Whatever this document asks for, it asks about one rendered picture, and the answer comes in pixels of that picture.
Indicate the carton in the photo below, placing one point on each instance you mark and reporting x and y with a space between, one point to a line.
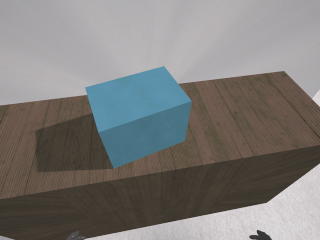
139 114

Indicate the pedestal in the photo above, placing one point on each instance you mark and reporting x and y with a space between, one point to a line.
248 138

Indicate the right robot hand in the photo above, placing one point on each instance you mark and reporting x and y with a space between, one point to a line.
261 236

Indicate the left robot hand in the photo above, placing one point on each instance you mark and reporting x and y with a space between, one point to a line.
75 236

